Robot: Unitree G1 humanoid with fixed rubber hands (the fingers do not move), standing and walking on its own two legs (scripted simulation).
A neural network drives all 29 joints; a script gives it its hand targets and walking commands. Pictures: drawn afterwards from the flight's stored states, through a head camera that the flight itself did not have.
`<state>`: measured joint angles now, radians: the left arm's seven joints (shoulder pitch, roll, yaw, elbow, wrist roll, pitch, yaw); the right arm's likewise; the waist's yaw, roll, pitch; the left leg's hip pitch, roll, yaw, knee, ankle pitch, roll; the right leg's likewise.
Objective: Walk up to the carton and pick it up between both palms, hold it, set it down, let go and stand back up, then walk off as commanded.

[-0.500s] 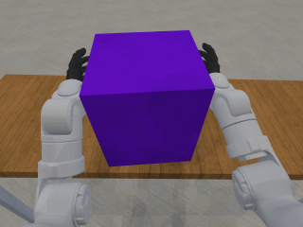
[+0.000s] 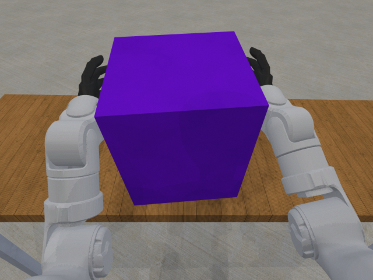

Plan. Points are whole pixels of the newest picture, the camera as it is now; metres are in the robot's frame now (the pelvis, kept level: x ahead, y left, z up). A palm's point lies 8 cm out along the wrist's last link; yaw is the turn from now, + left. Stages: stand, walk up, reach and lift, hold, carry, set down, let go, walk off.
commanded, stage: reach and lift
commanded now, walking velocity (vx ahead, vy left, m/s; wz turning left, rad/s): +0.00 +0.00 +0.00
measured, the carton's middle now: (181, 124) +0.36 +0.03 +0.19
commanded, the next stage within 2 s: hold in 0.46 s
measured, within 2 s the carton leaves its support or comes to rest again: neither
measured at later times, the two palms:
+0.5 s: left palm (90, 99) +0.35 +0.18 +0.25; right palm (262, 87) +0.39 -0.12 +0.25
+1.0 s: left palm (92, 98) +0.35 +0.18 +0.25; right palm (264, 85) +0.39 -0.12 +0.26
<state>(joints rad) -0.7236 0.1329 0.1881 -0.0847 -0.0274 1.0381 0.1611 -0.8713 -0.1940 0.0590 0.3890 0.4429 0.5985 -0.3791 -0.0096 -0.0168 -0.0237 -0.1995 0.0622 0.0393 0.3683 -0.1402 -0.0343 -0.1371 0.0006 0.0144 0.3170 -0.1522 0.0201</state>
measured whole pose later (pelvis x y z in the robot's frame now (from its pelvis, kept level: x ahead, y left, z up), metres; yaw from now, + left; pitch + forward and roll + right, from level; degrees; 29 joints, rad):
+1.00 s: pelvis +0.00 +0.00 +0.00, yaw +0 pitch -2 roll -1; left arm -0.73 0.13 0.17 -0.14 -0.03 1.09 0.17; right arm -0.88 -0.22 0.06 0.35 0.47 0.64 -0.37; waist -0.02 -0.02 -0.04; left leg -0.20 0.06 0.04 0.37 -0.14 -0.03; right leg -0.14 0.00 0.01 0.32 -0.15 0.02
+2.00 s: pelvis +0.00 +0.00 +0.00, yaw +0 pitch -1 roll -1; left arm -0.79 0.13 0.17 -0.05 -0.03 1.08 0.16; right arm -0.91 -0.25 0.06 0.38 0.47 0.66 -0.36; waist -0.02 -0.02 -0.06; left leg -0.20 0.06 0.04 0.37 -0.14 -0.03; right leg -0.14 0.00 0.01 0.32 -0.16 0.02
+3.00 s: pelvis +0.00 +0.00 +0.00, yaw +0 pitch -3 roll -1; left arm -1.07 0.10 0.28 0.58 0.11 0.90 0.02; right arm -1.18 -0.27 0.01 0.92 0.42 0.63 -0.30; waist -0.03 0.00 -0.18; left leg -0.16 0.07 0.04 0.37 -0.15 -0.03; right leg -0.10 0.00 0.01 0.32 -0.16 0.02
